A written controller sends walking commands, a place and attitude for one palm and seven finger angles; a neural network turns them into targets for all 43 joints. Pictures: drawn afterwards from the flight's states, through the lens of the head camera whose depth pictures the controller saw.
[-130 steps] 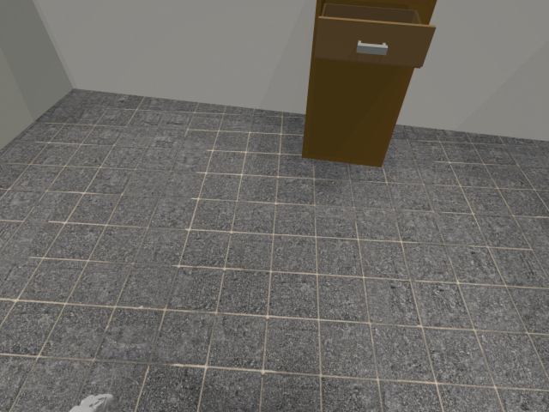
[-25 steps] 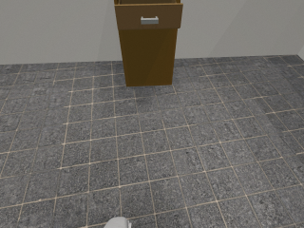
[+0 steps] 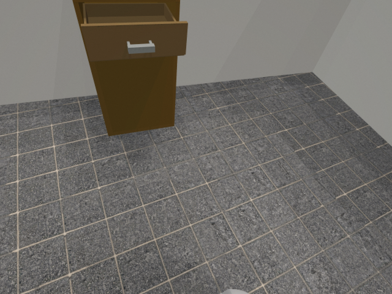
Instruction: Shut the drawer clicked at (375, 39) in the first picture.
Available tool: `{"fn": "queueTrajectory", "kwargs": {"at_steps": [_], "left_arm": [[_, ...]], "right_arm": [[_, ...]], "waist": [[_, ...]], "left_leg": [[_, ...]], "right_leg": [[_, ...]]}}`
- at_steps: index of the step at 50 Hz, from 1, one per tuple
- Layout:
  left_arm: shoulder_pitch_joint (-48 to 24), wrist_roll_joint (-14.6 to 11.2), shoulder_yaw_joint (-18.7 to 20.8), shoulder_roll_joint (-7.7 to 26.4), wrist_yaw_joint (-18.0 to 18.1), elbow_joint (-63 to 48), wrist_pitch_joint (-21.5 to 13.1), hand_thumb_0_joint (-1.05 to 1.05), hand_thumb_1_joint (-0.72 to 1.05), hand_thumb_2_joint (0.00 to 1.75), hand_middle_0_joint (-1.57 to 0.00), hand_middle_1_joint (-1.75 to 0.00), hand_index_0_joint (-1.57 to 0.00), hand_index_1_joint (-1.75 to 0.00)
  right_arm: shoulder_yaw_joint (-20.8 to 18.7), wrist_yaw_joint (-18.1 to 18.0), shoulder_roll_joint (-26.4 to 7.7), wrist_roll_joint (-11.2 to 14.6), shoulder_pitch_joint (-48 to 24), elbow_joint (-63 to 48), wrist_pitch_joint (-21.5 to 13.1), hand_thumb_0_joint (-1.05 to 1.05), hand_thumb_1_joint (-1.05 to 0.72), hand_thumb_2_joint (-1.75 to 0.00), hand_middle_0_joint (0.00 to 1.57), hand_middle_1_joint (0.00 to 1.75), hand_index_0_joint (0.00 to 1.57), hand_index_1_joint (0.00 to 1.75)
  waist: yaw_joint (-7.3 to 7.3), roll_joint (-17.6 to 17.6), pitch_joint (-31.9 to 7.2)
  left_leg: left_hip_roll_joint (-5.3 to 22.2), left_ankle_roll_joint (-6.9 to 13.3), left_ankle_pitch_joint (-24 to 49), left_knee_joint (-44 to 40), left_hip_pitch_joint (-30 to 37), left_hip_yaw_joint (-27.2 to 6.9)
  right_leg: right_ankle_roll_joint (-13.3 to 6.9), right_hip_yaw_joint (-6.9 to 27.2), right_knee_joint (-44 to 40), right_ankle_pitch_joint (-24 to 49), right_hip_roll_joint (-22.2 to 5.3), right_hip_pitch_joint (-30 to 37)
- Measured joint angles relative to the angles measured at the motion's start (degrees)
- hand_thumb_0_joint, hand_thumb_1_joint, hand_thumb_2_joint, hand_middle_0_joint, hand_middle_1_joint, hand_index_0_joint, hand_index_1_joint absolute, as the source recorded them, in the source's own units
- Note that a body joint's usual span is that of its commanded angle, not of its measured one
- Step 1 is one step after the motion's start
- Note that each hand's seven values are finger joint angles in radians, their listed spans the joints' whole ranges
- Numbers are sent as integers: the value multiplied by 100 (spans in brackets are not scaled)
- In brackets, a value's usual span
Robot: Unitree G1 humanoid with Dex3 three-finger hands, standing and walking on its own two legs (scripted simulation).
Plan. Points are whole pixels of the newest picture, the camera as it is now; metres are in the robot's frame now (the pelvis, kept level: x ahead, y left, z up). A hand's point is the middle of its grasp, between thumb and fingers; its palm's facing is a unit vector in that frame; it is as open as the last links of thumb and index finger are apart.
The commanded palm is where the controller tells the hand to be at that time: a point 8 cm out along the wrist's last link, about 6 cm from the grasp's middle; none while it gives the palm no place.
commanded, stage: walk to a spot facing it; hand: left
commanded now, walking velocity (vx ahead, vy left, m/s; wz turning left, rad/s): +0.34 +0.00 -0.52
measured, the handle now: (140, 45) +0.98 +0.31 -0.02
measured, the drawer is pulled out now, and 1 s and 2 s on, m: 0.21 0.21 0.21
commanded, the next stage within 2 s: turn to face it in 0.72 s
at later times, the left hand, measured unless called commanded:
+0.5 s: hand (172, 206) +0.38 +0.08 -0.18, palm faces -0.27 -0.95 -0.17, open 7.4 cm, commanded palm none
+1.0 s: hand (166, 193) +0.42 +0.11 -0.19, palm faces -0.20 -0.97 -0.16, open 7.4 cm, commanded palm none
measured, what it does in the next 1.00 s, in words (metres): walks ahead, turning right: right foot, then left foot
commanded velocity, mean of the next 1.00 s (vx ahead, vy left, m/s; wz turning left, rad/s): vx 0.25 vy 0.00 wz -0.16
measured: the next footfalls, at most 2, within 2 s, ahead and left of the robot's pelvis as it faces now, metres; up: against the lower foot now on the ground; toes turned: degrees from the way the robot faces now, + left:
right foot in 0.42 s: +0.30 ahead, -0.14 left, +0.00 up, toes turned -21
left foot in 0.94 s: +0.56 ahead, -0.02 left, +0.00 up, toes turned -11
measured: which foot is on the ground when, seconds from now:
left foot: down 0.00-0.42, up 0.44-0.92, down 0.94-1.00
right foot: up 0.00-0.40, down 0.42-0.96, up 0.98-1.00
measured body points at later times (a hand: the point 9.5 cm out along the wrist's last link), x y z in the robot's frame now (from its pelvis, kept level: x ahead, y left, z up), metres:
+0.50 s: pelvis +0.21 -0.06 -0.02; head +0.26 -0.07 +0.42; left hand +0.39 +0.13 -0.17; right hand +0.06 -0.23 -0.17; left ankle +0.07 +0.10 -0.63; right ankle +0.27 -0.12 -0.74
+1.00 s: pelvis +0.43 -0.07 -0.01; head +0.45 -0.05 +0.43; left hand +0.44 +0.16 -0.18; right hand +0.48 -0.31 -0.14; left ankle +0.52 -0.01 -0.74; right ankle +0.28 -0.13 -0.70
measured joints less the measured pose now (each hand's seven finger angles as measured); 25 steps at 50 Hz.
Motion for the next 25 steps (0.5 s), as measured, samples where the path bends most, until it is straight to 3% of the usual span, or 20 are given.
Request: {"fn": "queueTrajectory", "kwargs": {"at_steps": [8,14,18,21,22,23,25], "left_arm": [[-593,50,65,-46,-83,-384,172,0,91,90,-20,-30,-20,-29],[-998,33,-59,-242,-149,-416,239,0,91,90,-20,-30,-20,-29],[-1268,13,-148,-378,-161,-480,183,1,91,90,-20,-30,-20,-29],[-1307,24,-190,-402,-157,-567,-14,0,91,90,-20,-30,-20,-29],[-1289,23,-184,-401,-135,-583,-112,0,91,90,-20,-30,-20,-29],[-1260,-17,-184,-388,-102,-590,-183,0,91,90,-20,-30,-20,-29],[-1154,-85,-185,-358,-33,-539,-215,0,91,90,-20,-30,-20,-29]], "right_arm": [[-80,-86,-193,37,978,577,54,-1,-93,-90,20,30,20,30],[-24,-67,-79,-13,1440,790,71,0,-92,-90,20,30,20,30],[1,-34,10,-37,1633,887,121,0,-91,-90,20,30,20,30],[11,17,86,-9,1768,975,214,0,-91,-90,20,30,20,30],[16,48,104,28,1742,993,271,0,-91,-90,20,30,20,30],[19,64,115,63,1634,993,335,0,-91,-90,20,30,20,30],[-8,70,116,91,1324,911,406,0,-91,-90,20,30,20,30]], "waist": [[-102,20,-93],[-352,139,103],[-528,277,270],[-495,315,308],[-426,325,317],[-393,310,343],[-388,263,386]], "left_leg": [[-151,-15,-189,-837,981,556],[-132,-179,-543,-1067,1583,894],[39,-412,-960,-897,1885,1115],[372,-549,-1368,206,1786,1217],[543,-505,-1266,1135,1478,1026],[577,-480,-1336,2234,1031,584],[457,-418,-1159,3965,151,-208]], "right_leg": [[168,-67,-287,1191,-382,-1148],[116,-470,-1864,1205,-417,-946],[-132,-759,-2874,795,-187,-542],[-418,-948,-3515,752,82,51],[-527,-941,-3399,850,160,63],[-607,-903,-3187,712,217,53],[-676,-822,-3163,438,306,291]]}}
